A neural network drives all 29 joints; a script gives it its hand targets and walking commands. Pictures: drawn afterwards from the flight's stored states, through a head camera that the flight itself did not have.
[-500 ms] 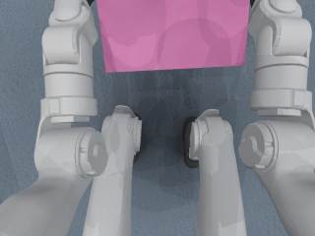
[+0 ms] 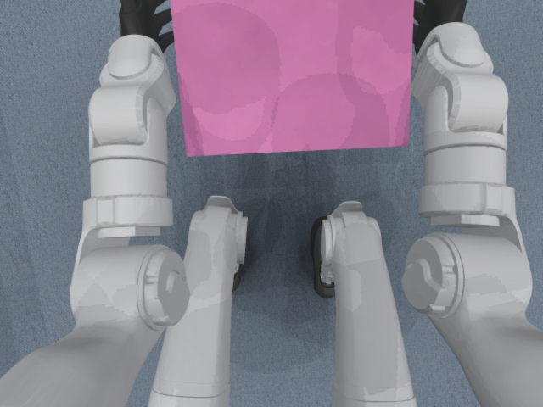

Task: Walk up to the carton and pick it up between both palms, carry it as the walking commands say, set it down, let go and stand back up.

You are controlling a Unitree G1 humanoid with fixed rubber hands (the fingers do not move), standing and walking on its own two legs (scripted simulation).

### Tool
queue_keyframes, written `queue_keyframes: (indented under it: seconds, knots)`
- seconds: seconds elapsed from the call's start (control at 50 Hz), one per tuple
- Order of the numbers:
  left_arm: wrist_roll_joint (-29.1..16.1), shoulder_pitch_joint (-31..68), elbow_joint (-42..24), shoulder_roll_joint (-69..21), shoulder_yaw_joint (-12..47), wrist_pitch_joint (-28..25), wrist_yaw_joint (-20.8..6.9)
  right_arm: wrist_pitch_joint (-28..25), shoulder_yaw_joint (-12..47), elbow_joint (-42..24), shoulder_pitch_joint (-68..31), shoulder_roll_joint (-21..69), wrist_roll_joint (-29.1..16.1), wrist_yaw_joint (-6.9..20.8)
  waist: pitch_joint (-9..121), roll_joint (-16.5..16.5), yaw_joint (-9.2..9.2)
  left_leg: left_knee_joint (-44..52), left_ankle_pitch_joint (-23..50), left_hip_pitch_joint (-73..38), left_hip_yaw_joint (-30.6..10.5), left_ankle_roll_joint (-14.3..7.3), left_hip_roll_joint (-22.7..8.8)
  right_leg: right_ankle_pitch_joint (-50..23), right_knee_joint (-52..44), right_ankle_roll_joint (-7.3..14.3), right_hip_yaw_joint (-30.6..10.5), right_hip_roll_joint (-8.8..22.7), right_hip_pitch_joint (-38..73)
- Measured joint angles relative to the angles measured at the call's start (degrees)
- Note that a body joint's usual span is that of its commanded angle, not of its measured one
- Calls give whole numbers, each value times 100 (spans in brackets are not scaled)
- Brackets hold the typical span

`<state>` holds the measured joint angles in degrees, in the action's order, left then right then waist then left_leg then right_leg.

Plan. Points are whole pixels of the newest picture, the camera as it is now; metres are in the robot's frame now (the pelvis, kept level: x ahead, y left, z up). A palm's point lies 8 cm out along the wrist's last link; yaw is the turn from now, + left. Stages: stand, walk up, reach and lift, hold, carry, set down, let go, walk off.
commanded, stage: reach and lift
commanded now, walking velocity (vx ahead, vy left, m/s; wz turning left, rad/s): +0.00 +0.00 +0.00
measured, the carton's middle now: (288, 50) +0.53 +0.01 -0.13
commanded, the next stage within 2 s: none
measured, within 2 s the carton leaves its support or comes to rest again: neither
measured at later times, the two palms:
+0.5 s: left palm (112, 29) +0.49 +0.16 +0.00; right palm (481, 9) +0.52 -0.14 +0.01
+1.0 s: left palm (53, 14) +0.47 +0.16 +0.08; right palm out of the picture +0.49 -0.14 +0.08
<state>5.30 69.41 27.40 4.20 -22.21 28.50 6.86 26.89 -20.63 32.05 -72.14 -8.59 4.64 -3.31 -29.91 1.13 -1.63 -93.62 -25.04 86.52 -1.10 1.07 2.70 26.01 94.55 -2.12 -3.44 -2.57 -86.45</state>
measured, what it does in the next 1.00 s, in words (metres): rises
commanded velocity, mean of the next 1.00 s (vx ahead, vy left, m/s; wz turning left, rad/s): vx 0.00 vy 0.00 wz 0.00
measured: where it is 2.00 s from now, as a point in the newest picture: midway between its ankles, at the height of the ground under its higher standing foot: (277, 268)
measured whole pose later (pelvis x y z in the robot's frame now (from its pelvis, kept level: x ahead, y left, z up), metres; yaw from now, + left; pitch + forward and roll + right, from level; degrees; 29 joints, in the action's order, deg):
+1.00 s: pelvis +0.02 +0.00 +0.12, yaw +0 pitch +10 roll +0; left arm 7.7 51.1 25.2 -1.0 -20.8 27.4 5.7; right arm 25.3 -19.2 30.7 -54.2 -2.6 8.0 -2.4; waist -22.9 1.3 -2.0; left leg -66.3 -18.9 57.8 -2.1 1.0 2.2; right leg 19.8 67.3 -1.3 -3.6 -2.0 -57.9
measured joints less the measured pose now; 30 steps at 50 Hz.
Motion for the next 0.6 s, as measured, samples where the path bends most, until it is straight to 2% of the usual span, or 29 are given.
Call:
queue_keyframes:
  seconds: [0.6]
  knots:
    - [50,-916,-259,-223,119,-48,-30,-49,161,-174,825,250,105,37,-25,17,-22,1508,275,-1868,-40,11,-26,-279,-1481,59,-23,24,1839]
